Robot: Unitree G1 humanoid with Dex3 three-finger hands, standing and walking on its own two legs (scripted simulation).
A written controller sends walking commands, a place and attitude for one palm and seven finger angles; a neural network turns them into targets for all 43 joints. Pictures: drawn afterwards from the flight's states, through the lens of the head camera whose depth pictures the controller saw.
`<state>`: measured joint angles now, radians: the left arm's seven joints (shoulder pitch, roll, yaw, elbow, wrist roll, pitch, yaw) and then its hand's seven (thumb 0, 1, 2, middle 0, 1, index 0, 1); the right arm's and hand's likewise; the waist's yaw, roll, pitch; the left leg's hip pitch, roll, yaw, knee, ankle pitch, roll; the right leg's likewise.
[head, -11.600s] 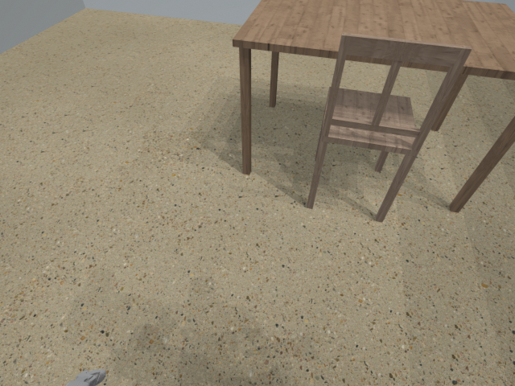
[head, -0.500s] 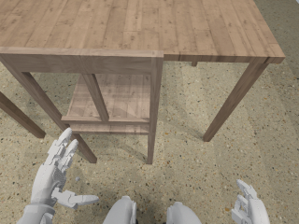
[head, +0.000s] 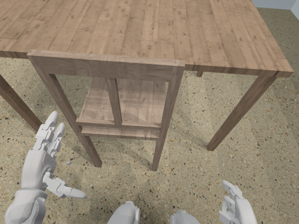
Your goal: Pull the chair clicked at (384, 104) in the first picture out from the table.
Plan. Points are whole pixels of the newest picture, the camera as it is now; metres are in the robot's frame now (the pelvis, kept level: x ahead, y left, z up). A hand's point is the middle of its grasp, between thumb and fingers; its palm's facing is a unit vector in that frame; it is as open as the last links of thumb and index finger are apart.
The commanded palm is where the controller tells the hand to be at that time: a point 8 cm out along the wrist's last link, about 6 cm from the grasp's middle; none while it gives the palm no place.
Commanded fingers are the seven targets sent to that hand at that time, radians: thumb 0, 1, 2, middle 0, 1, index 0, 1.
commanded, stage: raise the hand toward the chair's back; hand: left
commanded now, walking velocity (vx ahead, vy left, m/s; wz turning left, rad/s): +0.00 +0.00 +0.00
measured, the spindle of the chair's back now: (115, 103) +0.47 +0.15 -0.01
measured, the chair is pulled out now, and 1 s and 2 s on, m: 0.00 0.00 0.00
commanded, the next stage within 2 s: aim the fingers beside a spindle in 0.46 s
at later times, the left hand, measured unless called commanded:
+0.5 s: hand (79, 165) +0.24 +0.19 +0.04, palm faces +0.01 -1.00 -0.05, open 16.9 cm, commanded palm +0.23 +0.25 +0.05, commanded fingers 0.00 -0.50 0.30 -0.06 -0.08 -0.06 -0.08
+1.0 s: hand (89, 154) +0.28 +0.18 +0.03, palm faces +0.04 -1.00 -0.05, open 16.9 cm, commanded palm +0.26 +0.23 +0.03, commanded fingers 0.00 -0.50 0.30 -0.06 -0.08 -0.06 -0.08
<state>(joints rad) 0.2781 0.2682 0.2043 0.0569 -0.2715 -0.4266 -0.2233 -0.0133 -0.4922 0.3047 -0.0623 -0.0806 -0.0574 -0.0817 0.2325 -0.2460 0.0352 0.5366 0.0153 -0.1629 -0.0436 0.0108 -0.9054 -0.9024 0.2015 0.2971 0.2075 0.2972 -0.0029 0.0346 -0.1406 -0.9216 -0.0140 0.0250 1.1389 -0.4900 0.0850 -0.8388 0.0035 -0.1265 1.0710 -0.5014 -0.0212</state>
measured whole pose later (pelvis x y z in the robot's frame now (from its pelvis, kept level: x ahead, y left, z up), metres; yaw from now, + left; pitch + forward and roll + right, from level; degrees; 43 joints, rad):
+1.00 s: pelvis +0.02 -0.03 +0.00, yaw -1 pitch +18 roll -2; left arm 0.22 0.26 0.22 0.18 -0.29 -0.40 -0.24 -0.01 -0.49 0.30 -0.06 -0.08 -0.06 -0.08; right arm 0.23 -0.26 0.01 0.56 0.02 -0.14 -0.03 0.01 -0.91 -0.90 0.20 0.30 0.21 0.30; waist -0.03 0.04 -0.16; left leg -0.95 0.01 0.03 1.15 -0.52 0.05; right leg -0.89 0.03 -0.12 1.11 -0.54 -0.06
